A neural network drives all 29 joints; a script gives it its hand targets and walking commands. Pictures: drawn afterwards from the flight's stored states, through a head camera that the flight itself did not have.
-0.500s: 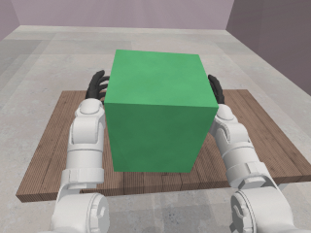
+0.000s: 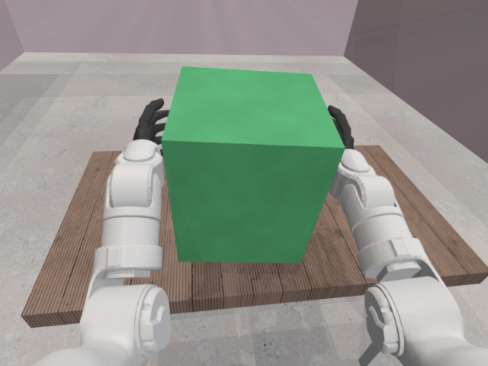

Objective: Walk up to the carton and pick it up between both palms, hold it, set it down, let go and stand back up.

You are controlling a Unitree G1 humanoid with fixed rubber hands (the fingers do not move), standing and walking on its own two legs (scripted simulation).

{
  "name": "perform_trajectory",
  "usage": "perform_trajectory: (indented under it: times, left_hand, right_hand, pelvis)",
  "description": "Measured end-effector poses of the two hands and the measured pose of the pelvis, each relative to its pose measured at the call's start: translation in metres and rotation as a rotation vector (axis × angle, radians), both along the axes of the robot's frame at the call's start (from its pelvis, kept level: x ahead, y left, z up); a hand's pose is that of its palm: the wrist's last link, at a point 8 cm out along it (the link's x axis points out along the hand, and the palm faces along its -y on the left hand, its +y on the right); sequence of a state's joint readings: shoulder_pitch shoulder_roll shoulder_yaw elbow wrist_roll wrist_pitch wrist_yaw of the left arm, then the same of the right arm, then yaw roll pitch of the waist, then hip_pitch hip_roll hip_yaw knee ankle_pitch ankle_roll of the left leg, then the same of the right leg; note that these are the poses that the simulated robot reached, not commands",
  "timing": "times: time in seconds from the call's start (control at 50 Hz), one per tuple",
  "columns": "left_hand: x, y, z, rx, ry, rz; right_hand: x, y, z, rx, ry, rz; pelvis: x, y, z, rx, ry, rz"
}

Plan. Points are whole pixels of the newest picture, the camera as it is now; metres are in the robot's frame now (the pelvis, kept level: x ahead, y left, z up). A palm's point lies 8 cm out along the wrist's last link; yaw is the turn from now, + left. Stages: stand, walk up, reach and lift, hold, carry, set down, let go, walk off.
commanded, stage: reach and lift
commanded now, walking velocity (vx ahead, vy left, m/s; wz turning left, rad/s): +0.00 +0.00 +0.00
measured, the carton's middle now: (244, 169) +0.38 +0.00 +0.18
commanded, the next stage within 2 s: hold in 0.66 s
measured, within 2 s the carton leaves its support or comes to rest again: neither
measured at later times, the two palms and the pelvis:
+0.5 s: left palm (148, 138) +0.38 +0.14 +0.24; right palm (344, 141) +0.38 -0.16 +0.24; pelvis +0.01 +0.00 +0.00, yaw +0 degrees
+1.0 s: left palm (142, 129) +0.37 +0.15 +0.25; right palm (346, 129) +0.38 -0.15 +0.26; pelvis +0.00 +0.00 +0.00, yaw +0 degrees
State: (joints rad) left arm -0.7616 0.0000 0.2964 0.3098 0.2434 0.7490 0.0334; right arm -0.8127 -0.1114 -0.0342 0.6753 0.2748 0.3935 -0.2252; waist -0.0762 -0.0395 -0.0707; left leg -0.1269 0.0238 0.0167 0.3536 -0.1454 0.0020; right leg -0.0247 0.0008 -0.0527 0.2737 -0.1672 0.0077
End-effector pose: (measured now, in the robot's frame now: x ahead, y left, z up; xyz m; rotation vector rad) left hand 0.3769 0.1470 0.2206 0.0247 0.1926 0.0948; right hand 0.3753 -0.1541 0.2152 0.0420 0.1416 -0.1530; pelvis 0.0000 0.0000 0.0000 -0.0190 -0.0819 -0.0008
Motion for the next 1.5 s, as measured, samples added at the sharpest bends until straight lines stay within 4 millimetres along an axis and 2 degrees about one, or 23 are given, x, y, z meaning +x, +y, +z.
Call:
perform_trajectory:
  times: [0.74,1.12,1.5]
  left_hand:
    - [0.002,-0.003,0.024,-0.016,0.002,0.004]
    - [-0.009,0.001,0.038,-0.02,0.001,0.017]
    - [-0.004,0.0,0.045,-0.026,0.02,0.013]
  right_hand:
    - [0.004,-0.003,0.033,0.009,0.007,0.005]
    - [-0.002,0.001,0.051,0.011,0.01,0.018]
    - [-0.001,0.0,0.057,0.005,0.032,0.013]
  pelvis:
    - [0.005,-0.004,-0.001,-0.005,0.016,0.002]
    - [0.0,-0.004,-0.001,-0.009,0.029,0.002]
    - [-0.003,-0.004,-0.001,-0.009,0.051,-0.004]
